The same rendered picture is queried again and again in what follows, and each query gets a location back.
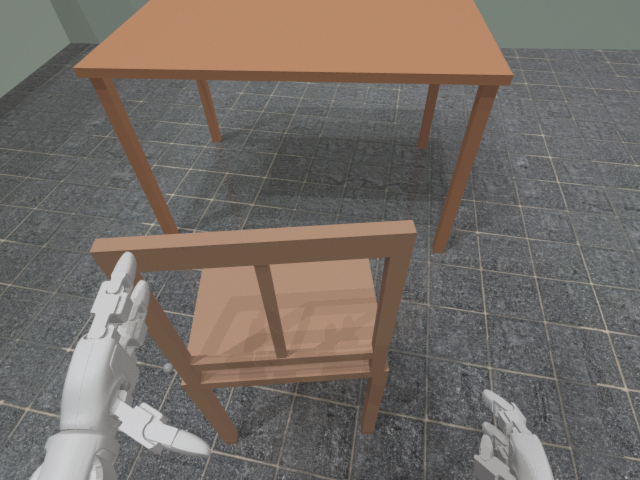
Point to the chair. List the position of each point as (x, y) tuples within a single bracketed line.
[(276, 306)]

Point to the table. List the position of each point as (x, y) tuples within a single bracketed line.
[(349, 41)]

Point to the right robot hand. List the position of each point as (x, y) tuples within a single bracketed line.
[(520, 457)]

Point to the left robot forearm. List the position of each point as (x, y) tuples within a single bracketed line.
[(79, 455)]

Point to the left robot hand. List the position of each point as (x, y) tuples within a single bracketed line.
[(104, 358)]

